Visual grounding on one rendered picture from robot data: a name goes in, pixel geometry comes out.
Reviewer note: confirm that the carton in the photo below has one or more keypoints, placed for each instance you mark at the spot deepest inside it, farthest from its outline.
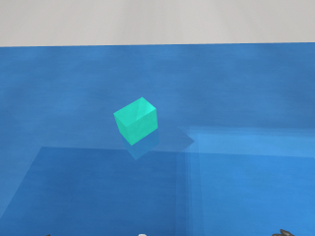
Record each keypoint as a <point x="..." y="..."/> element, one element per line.
<point x="136" y="120"/>

